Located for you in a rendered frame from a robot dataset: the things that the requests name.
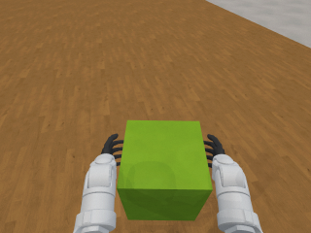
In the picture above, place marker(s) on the left robot hand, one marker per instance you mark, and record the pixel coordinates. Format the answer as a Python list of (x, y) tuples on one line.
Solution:
[(108, 147)]

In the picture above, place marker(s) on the right robot hand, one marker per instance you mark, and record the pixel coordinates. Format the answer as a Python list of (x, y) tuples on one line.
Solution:
[(217, 148)]

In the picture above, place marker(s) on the left robot forearm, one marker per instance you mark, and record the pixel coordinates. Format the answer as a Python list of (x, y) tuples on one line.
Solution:
[(97, 214)]

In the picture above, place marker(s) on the right robot forearm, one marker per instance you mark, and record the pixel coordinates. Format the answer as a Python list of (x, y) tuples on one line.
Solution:
[(236, 214)]

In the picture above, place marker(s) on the carton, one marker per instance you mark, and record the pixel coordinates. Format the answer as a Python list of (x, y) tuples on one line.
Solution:
[(164, 172)]

